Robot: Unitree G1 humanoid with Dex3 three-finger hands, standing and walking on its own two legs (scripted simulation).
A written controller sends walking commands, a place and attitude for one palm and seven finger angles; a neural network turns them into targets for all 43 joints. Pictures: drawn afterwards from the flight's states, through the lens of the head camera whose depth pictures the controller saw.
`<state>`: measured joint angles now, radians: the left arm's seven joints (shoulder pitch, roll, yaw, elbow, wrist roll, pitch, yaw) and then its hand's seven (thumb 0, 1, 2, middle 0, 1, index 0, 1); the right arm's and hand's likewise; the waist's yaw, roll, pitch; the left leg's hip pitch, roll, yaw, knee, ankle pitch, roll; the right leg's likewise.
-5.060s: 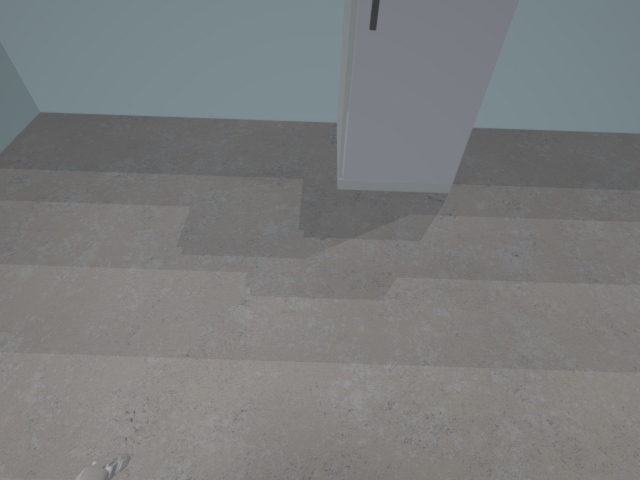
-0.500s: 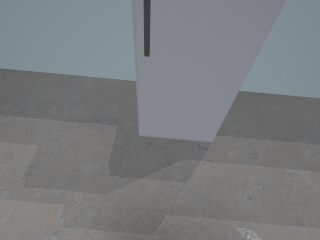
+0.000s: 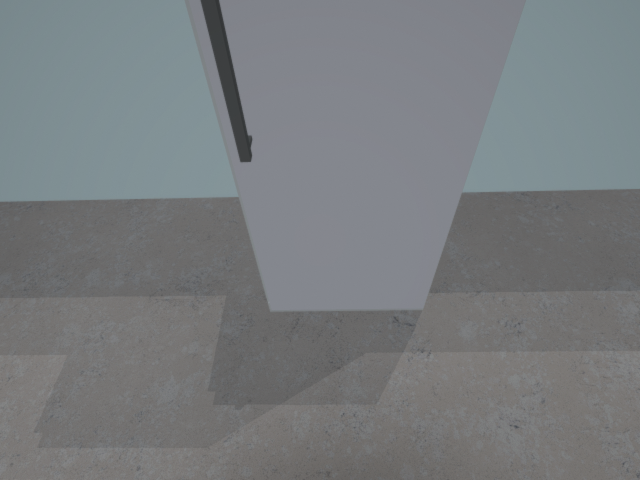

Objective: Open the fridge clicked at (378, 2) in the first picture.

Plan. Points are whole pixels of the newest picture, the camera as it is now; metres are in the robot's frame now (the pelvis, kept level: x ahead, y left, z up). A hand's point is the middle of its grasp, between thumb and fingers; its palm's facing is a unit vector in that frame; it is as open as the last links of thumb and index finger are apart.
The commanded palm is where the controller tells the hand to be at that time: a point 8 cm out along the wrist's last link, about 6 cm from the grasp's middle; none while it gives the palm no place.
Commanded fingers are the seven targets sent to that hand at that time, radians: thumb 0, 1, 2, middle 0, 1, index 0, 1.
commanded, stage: take the last steps up to it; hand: left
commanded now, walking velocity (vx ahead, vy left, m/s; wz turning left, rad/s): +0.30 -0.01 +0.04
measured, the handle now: (219, 23) +0.68 +0.17 +0.25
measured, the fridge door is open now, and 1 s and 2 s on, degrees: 0 0 0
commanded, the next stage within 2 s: come to a stop and stand still in 0.42 s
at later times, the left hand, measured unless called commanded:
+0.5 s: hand out of the picture +0.08 +0.18 -0.18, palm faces +0.13 -0.98 -0.12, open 7.4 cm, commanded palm none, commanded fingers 0.00 0.90 0.90 -0.20 -0.30 -0.20 -0.30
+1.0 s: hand (218, 389) +0.28 +0.18 -0.15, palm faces +0.01 -0.96 -0.28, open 7.3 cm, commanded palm none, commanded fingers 0.00 0.90 0.90 -0.20 -0.30 -0.20 -0.30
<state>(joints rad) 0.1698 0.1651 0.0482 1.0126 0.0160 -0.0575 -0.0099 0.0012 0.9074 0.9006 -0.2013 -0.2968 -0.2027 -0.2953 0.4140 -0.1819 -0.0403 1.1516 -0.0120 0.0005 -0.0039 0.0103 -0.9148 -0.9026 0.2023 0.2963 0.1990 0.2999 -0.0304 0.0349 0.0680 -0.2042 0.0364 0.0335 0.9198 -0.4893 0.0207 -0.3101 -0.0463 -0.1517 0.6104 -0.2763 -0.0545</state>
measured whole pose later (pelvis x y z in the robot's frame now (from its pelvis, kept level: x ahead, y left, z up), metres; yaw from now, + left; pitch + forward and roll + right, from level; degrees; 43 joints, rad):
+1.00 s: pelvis +0.20 -0.01 +0.01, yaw -1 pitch -1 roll +2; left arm 0.17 0.16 0.04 1.01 0.02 0.01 0.04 0.00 0.91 0.90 -0.20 -0.30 -0.20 -0.30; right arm 0.20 -0.19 -0.07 1.05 -0.01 0.06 -0.02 0.01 -0.92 -0.90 0.20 0.30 0.20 0.30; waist -0.02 0.05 0.09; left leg -0.35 0.02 0.07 0.80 -0.49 -0.02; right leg -0.28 -0.04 -0.08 0.57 -0.28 -0.03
